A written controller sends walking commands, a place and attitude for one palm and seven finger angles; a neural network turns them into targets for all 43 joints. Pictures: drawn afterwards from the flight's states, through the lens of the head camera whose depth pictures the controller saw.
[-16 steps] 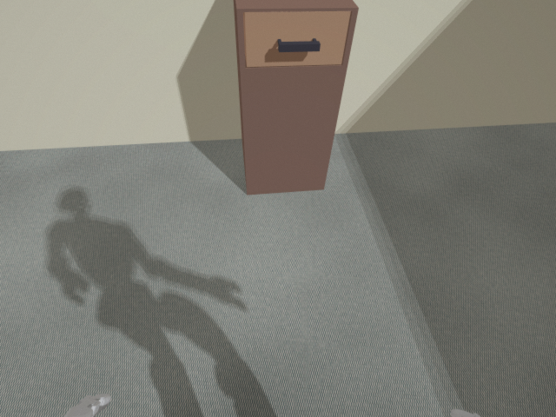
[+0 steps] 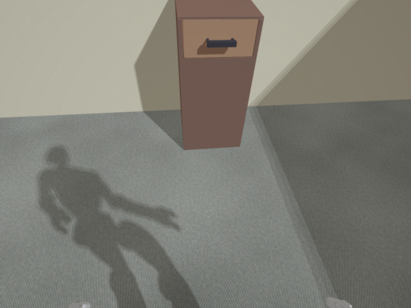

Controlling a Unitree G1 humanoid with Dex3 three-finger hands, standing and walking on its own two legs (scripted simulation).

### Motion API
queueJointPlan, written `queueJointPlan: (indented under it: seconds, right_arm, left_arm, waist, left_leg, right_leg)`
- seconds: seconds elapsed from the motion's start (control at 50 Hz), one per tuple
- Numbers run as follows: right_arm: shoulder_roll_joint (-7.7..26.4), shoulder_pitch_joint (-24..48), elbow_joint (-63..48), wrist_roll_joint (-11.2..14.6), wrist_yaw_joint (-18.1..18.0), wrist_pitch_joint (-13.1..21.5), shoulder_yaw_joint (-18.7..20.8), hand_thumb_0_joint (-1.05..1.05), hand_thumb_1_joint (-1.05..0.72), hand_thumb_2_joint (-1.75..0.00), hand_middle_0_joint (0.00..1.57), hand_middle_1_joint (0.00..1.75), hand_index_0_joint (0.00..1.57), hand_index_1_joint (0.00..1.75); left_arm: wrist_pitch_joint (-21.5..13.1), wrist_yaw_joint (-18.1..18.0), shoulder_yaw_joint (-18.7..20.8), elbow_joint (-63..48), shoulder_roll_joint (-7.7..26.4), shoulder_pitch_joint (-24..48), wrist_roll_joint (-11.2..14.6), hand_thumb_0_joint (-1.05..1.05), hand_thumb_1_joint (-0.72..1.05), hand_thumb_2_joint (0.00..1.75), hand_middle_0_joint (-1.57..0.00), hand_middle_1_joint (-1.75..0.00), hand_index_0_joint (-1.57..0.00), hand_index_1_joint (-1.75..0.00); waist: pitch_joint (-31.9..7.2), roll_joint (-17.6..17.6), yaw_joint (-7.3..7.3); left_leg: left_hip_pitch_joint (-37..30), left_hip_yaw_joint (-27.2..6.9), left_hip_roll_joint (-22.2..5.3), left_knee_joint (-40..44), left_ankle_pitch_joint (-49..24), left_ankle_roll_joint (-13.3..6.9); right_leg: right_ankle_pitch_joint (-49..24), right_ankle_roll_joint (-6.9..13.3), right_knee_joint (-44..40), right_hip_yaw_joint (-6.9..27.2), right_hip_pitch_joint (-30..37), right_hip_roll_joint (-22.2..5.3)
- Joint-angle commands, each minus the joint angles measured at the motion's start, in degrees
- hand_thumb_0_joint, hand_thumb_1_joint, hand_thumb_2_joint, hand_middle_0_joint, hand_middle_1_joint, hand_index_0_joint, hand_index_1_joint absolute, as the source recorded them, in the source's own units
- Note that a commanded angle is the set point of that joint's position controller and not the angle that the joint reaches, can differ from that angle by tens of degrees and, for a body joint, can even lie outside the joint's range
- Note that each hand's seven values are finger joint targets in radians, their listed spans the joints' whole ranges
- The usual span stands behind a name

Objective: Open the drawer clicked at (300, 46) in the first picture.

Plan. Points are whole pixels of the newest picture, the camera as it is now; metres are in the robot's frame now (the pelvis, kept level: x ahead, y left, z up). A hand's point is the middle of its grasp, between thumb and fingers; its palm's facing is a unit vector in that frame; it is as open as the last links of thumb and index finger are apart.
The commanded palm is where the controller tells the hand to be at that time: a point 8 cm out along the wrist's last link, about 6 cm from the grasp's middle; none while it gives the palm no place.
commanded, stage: stand and wait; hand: left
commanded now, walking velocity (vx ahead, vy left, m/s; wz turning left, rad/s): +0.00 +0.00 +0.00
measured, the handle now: (221, 41) +1.24 +0.01 -0.02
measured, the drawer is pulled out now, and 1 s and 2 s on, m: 0.00 0.00 0.00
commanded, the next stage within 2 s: look at it before walking up in 0.64 s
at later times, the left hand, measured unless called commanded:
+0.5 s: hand out of the picture +0.04 +0.23 -0.15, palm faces -0.03 -0.94 -0.34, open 7.4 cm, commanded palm none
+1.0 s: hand out of the picture +0.05 +0.22 -0.15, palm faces -0.03 -0.94 -0.33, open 7.4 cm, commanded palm none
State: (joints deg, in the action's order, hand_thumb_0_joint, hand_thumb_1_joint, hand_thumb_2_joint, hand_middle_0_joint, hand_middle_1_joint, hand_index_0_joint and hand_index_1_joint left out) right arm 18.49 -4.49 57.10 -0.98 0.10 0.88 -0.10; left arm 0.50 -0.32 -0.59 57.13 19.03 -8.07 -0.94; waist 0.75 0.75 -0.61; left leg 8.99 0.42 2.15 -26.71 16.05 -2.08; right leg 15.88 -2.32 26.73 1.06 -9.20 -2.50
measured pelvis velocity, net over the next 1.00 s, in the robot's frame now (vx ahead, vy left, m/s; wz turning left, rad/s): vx -0.02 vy -0.02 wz -0.01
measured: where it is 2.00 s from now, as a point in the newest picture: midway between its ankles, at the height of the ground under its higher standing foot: outside the picture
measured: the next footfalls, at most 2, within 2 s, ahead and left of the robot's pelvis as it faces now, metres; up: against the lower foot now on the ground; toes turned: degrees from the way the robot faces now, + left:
none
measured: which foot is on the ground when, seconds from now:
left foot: down 0.00-1.00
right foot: down 0.00-1.00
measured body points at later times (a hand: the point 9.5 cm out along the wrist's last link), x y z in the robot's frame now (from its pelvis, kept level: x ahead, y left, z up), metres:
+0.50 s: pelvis -0.02 -0.02 +0.00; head -0.03 -0.02 +0.45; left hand +0.05 +0.28 -0.13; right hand +0.05 -0.32 -0.13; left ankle -0.02 +0.10 -0.74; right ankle -0.02 -0.15 -0.74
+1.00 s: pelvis -0.02 -0.02 +0.01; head -0.02 -0.02 +0.46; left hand +0.05 +0.27 -0.13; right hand +0.05 -0.32 -0.13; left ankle -0.02 +0.10 -0.74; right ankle -0.02 -0.15 -0.74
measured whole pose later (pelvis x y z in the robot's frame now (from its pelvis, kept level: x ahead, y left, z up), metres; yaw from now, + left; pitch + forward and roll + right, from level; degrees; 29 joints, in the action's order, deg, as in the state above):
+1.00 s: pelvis -0.02 -0.02 +0.01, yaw +0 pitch -2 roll +0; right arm 19.2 -7.3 64.0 -0.6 0.2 0.9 0.0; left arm -0.4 -0.1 -0.4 62.5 19.3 -8.4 -0.9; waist 1.4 0.3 0.0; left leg 8.4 0.0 0.1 -21.7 11.5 0.0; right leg 11.3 -0.5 22.0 0.6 -8.8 -0.5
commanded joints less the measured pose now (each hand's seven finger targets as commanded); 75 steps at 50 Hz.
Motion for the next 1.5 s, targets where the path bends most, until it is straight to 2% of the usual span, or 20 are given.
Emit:
queueJointPlan:
  seconds: [0.0, 0.16, 0.22, 0.34, 0.38, 0.52, 0.82, 0.86, 1.22, 1.28, 1.34, 1.36, 1.4, 1.48]
  right_arm:
    - [12.51, 2.9, -3.06, 0.23, -1.05, 1.3, 2.88, 0.0, -0.9, -0.9, 0.2, 0.3, 0.2, 0.3]
    - [12.72, 1.87, -0.87, 0.47, -0.9, 1.12, 2.58, 0.0, -0.9, -0.9, 0.2, 0.3, 0.2, 0.3]
    - [12.87, 1.45, 0.2, 0.45, -0.81, 1.12, 2.41, 0.0, -0.9, -0.9, 0.2, 0.3, 0.2, 0.3]
    - [12.91, 0.39, 1.68, 0.51, -0.78, 1.26, 2.32, 0.0, -0.9, -0.9, 0.2, 0.3, 0.2, 0.3]
    - [12.83, 0.4, 2.03, 0.54, -0.77, 1.17, 2.24, 0.0, -0.9, -0.9, 0.2, 0.3, 0.2, 0.3]
    - [12.64, -0.24, 2.75, 0.44, -0.62, 1.05, 2.26, 0.0, -0.9, -0.9, 0.2, 0.3, 0.2, 0.3]
    - [12.62, -0.35, 3.13, 0.44, -0.71, 1.32, 2.2, 0.0, -0.9, -0.9, 0.2, 0.3, 0.2, 0.3]
    - [12.51, -0.41, 3.07, 0.57, -0.75, 1.31, 2.21, 0.0, -0.9, -0.9, 0.2, 0.3, 0.2, 0.3]
    - [12.64, 0.53, 3.25, 0.56, -0.76, 1.2, 2.16, 0.0, -0.9, -0.9, 0.2, 0.3, 0.2, 0.3]
    - [12.72, 0.45, 3.11, 0.61, -0.78, 1.29, 2.18, 0.0, -0.9, -0.9, 0.2, 0.3, 0.2, 0.3]
    - [13.18, 0.23, 3.09, 0.45, -1.03, 1.29, 2.47, 0.0, -0.9, -0.9, 0.2, 0.3, 0.2, 0.3]
    - [11.65, -0.72, 2.95, 0.46, -1.12, 1.06, 2.43, 0.0, -0.9, -0.9, 0.2, 0.3, 0.2, 0.3]
    - [6.73, -3.32, 3.05, 0.35, -1.38, 0.22, 1.65, 0.0, -0.9, -0.9, 0.2, 0.3, 0.2, 0.3]
    - [7.76, -4.65, 0.32, 0.26, -1.9, -0.76, 3.07, 0.0, -0.9, -0.9, 0.2, 0.3, 0.2, 0.3]
  left_arm:
    - [-1.39, -0.53, 2.68, -3.51, 11.87, 2.47, 0.2, 0.0, 0.9, 0.9, -0.2, -0.3, -0.2, -0.3]
    - [-1.56, -0.38, 2.6, -1.48, 12.13, 2.17, 0.2, 0.0, 0.9, 0.9, -0.2, -0.3, -0.2, -0.3]
    - [-1.54, -0.31, 2.43, -0.68, 12.18, 2.07, 0.28, 0.0, 0.9, 0.9, -0.2, -0.3, -0.2, -0.3]
    - [-1.86, -0.35, 2.41, 0.5, 12.28, 1.96, 0.34, 0.0, 0.9, 0.9, -0.2, -0.3, -0.2, -0.3]
    - [-1.85, -0.38, 2.43, 0.81, 12.36, 1.99, 0.33, 0.0, 0.9, 0.9, -0.2, -0.3, -0.2, -0.3]
    - [-1.82, -0.29, 2.34, 1.19, 12.33, 2.23, 0.26, 0.0, 0.9, 0.9, -0.2, -0.3, -0.2, -0.3]
    - [-2.06, -0.29, 2.43, 1.26, 12.1, 2.21, 0.26, 0.0, 0.9, 0.9, -0.2, -0.3, -0.2, -0.3]
    - [-2.14, -0.31, 2.5, 1.37, 12.13, 2.11, 0.23, 0.0, 0.9, 0.9, -0.2, -0.3, -0.2, -0.3]
    - [-2.16, -0.29, 2.35, 1.77, 12.24, 1.96, 0.24, 0.0, 0.9, 0.9, -0.2, -0.3, -0.2, -0.3]
    - [-2.19, -0.28, 2.39, 1.78, 12.2, 1.65, 0.2, 0.0, 0.9, 0.9, -0.2, -0.3, -0.2, -0.3]
    - [-1.92, -0.17, 2.63, 1.36, 12.45, 2.16, 0.2, 0.0, 0.9, 0.9, -0.2, -0.3, -0.2, -0.3]
    - [-1.45, -0.2, 2.59, 1.13, 11.21, 1.59, 0.18, 0.0, 0.9, 0.9, -0.2, -0.3, -0.2, -0.3]
    - [0.0, -0.4, 1.91, 1.3, 6.52, -0.98, 0.23, 0.0, 0.9, 0.9, -0.2, -0.3, -0.2, -0.3]
    - [1.36, -0.03, 2.69, -1.38, 5.63, -2.7, -0.11, 0.0, 0.9, 0.9, -0.2, -0.3, -0.2, -0.3]
  waist:
    - [-4.03, -1.13, 0.49]
    - [-2.72, -0.34, 0.51]
    - [-1.89, -1.2, 0.52]
    - [-2.92, 0.23, 0.57]
    - [-2.16, 0.11, 0.47]
    - [-0.68, 0.32, 0.56]
    - [-2.48, -0.88, 0.55]
    - [-2.96, -0.18, 0.5]
    - [-1.95, -0.86, 0.5]
    - [-2.72, -0.54, 0.44]
    - [-2.38, -0.99, 0.64]
    - [-2.11, -0.84, 0.7]
    - [-1.35, -1.36, 0.84]
    - [-0.86, -3.07, 0.78]
  left_leg:
    - [-1.23, -5.54, -8.17, 5.43, -16.9, -0.69]
    - [-0.11, -6.15, -8.31, 7.21, -10.71, -0.47]
    - [0.46, -6.38, -8.31, 8.22, -7.96, -0.33]
    - [-0.23, -6.27, -8.48, 8.19, -9.37, -0.08]
    - [0.17, -6.17, -8.53, 8.33, -8.83, 0.0]
    - [0.93, -6.46, -8.29, 9.13, -5.64, 0.21]
    - [-0.48, -6.29, -8.84, 9.0, -9.5, 0.46]
    - [-0.71, -6.35, -8.9, 8.7, -10.61, 0.45]
    - [-1.44, -6.3, -9.06, 9.56, -11.02, 0.57]
    - [-1.97, -6.28, -9.19, 9.48, -11.91, 0.46]
    - [-3.18, -5.25, -9.58, 8.8, -12.19, 0.67]
    - [-3.22, -4.49, -9.72, 7.68, -12.14, 0.84]
    - [-2.79, -2.81, -10.06, 6.23, -11.66, 1.51]
    - [-2.68, -3.47, -13.26, 5.68, -10.55, 0.06]
  right_leg:
    - [-14.01, 3.6, -3.14, 2.91, 0.95, -3.9]
    - [-9.82, 3.75, -5.5, 3.91, 0.77, -4.01]
    - [-7.29, 3.75, -6.41, 4.36, 0.27, -4.04]
    - [-8.75, 3.95, -6.97, 4.85, 0.84, -4.39]
    - [-8.3, 3.96, -7.21, 4.94, 0.54, -4.39]
    - [-3.3, 4.0, -8.77, 5.91, -1.19, -4.24]
    - [-8.11, 4.02, -8.38, 5.54, 0.04, -4.17]
    - [-9.54, 4.05, -8.23, 5.41, 0.63, -4.19]
    - [-10.36, 3.86, -9.14, 5.2, 0.79, -4.3]
    - [-11.21, 3.8, -9.03, 4.95, 1.3, -4.43]
    - [-12.93, 4.08, -8.42, 5.86, -0.16, -3.93]
    - [-13.86, 3.97, -7.42, 6.16, -1.17, -3.66]
    - [-15.12, 3.23, -4.94, 6.4, -3.43, -3.29]
    - [-13.44, 2.59, 2.23, 5.09, -8.72, -0.47]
